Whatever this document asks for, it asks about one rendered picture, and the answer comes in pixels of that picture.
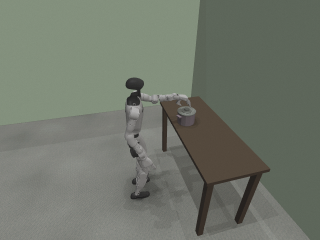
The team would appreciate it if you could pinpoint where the robot right foot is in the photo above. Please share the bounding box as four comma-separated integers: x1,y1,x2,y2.
130,191,150,200

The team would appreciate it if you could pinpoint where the right robot thigh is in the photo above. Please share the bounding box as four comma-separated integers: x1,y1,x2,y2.
130,145,150,176

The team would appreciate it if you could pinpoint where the table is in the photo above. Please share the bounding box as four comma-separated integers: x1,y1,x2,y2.
160,96,270,236

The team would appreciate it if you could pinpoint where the robot right forearm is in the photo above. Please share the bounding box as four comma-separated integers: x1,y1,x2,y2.
126,135,147,160

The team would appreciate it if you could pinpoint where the robot right hand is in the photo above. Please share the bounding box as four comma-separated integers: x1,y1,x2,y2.
141,157,156,172

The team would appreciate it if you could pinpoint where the pot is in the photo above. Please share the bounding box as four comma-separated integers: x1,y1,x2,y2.
176,111,197,127

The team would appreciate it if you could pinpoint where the robot left upper arm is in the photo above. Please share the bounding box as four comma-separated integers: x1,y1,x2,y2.
133,90,159,104

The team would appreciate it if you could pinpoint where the robot left forearm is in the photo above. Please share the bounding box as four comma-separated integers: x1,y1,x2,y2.
154,93,180,102

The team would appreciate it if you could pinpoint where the robot left hand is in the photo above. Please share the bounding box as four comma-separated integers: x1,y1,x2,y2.
175,94,191,107

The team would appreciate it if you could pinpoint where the lid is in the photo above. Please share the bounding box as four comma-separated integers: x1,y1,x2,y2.
177,106,196,117

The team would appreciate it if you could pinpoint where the robot right upper arm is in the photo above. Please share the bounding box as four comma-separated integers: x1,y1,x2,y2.
124,107,140,140

